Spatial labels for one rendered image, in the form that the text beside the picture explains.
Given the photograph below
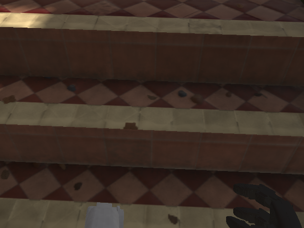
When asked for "left robot thigh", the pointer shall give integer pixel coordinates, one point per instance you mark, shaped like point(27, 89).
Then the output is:
point(103, 215)

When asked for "robot right hand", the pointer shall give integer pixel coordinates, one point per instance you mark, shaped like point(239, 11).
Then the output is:
point(282, 213)

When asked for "robot left shin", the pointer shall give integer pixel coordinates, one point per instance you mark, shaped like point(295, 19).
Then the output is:
point(87, 211)

